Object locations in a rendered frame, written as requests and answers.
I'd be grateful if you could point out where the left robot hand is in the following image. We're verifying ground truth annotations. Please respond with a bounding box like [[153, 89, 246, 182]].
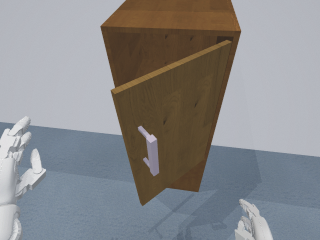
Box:
[[0, 116, 46, 205]]

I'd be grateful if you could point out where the right robot hand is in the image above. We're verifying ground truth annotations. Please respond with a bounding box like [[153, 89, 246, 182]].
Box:
[[234, 199, 273, 240]]

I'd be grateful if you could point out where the cupboard door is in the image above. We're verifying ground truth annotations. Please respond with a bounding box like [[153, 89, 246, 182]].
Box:
[[110, 40, 232, 206]]

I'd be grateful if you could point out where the left robot forearm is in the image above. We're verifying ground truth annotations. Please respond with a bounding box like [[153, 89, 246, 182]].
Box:
[[0, 204, 23, 240]]

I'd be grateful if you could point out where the handle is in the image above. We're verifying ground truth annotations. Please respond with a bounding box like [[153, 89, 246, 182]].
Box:
[[138, 126, 159, 176]]

